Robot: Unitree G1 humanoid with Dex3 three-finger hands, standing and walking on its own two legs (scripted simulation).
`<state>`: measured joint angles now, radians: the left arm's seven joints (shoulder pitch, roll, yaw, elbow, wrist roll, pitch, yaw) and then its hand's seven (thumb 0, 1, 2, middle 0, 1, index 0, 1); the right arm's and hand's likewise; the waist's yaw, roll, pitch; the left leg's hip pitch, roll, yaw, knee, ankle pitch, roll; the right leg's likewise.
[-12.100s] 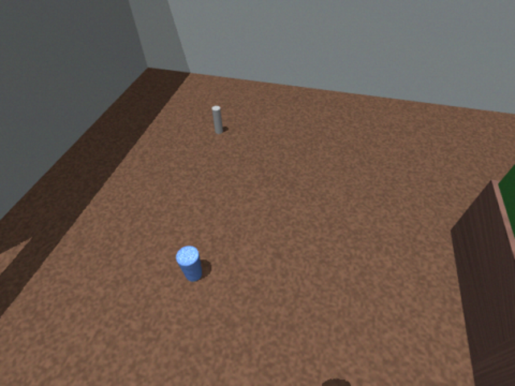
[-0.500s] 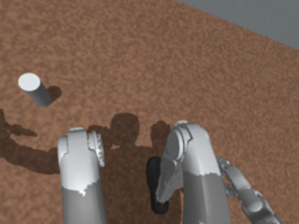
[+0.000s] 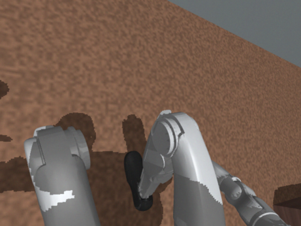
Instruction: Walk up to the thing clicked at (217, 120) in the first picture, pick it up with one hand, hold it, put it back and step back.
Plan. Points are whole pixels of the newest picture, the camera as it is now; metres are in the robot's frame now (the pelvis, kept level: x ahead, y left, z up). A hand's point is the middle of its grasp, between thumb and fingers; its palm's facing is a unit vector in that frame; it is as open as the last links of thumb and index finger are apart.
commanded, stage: close in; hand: left
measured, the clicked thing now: out of the picture +0.44 +0.32 -0.20
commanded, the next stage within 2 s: rest palm in 0.36 s
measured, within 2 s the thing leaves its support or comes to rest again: leaves its support in 1.76 s
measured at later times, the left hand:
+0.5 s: hand out of the picture +0.40 +0.31 -0.17, palm faces +0.42 -0.91 +0.00, open 17.4 cm
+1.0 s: hand out of the picture +0.41 +0.30 -0.18, palm faces +0.43 -0.90 +0.00, open 12.9 cm
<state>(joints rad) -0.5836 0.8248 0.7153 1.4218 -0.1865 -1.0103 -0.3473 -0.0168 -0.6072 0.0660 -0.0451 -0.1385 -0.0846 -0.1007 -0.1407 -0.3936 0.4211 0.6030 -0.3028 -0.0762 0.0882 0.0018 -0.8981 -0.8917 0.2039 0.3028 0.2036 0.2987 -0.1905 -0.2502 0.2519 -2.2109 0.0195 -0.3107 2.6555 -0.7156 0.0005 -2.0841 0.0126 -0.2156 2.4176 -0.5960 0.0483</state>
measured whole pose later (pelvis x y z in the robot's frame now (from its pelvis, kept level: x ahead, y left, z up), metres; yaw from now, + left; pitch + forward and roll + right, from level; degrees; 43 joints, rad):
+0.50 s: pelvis -0.01 +0.00 +0.00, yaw -2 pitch +10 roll -17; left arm -0.58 0.81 0.60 1.47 -0.12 -1.14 -0.07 -0.02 -0.58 0.14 -0.06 -0.14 -0.08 -0.12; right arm -0.16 -0.40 0.50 0.56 -0.36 -0.01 0.14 0.00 -0.91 -0.90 0.20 0.30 0.20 0.30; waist -0.23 -0.27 0.30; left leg -2.20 0.03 -0.36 2.68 -0.71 0.01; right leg -2.06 0.04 -0.25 2.40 -0.56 0.07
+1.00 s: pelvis -0.01 +0.01 +0.00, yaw -3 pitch +10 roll -18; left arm -0.62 0.85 0.56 1.49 -0.10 -1.15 0.01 -0.01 -0.02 0.42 -0.33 -0.32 -0.31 -0.33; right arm -0.19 -0.39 0.52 0.55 -0.37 0.01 0.14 0.00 -0.88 -0.90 0.20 0.30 0.20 0.30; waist -0.24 -0.29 0.32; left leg -2.20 0.03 -0.38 2.68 -0.72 0.01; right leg -2.05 0.04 -0.26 2.39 -0.56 0.07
